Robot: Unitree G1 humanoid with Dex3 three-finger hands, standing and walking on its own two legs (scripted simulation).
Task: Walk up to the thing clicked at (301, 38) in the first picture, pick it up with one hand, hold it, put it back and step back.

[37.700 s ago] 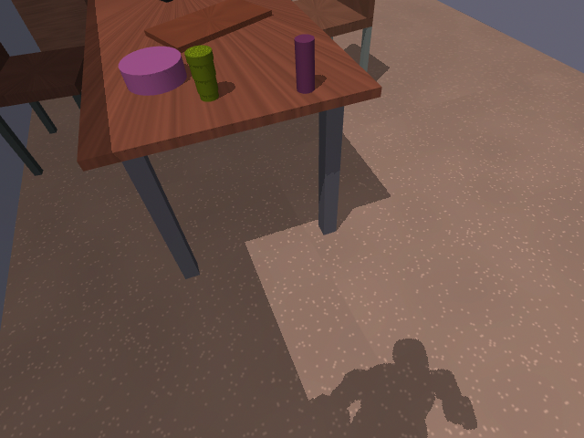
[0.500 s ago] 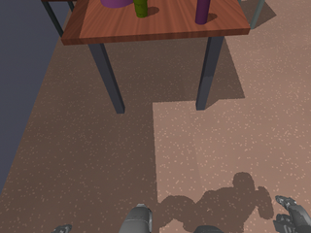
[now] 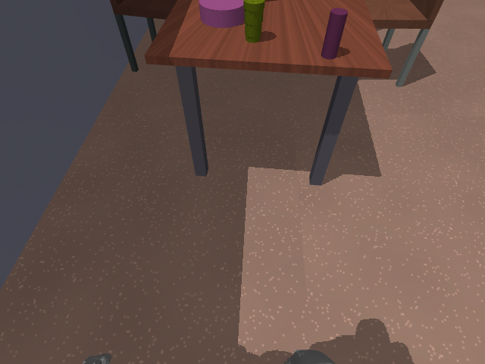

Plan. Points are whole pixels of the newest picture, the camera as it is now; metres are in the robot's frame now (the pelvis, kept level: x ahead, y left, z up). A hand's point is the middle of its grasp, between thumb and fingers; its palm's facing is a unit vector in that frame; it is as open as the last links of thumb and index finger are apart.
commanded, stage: step back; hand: right
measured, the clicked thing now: (333, 34) +1.05 -0.24 +0.03
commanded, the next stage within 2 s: stand in 0.96 s
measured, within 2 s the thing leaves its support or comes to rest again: neither
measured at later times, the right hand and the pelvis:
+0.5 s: hand out of the picture +0.07 -0.24 -0.14, palm faces -0.02 +0.93 -0.36, open 7.4 cm; pelvis -0.01 +0.02 +0.00, yaw -2 degrees
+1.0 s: hand out of the picture +0.13 -0.24 -0.14, palm faces +0.03 +0.94 -0.34, open 7.4 cm; pelvis +0.04 +0.01 +0.00, yaw -2 degrees
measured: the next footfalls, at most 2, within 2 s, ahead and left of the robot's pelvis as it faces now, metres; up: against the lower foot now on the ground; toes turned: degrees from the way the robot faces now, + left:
right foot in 0.10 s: +0.05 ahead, -0.12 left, +0.00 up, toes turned -3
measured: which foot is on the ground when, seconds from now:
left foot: down 0.00-1.00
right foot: up 0.00-0.08, down 0.10-1.00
